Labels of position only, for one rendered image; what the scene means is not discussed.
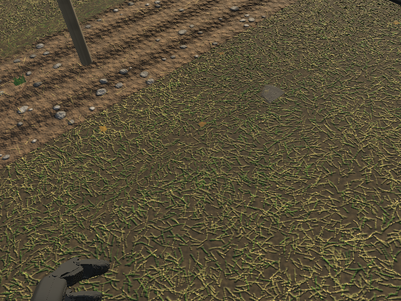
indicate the robot left hand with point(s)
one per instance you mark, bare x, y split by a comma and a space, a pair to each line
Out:
54, 286

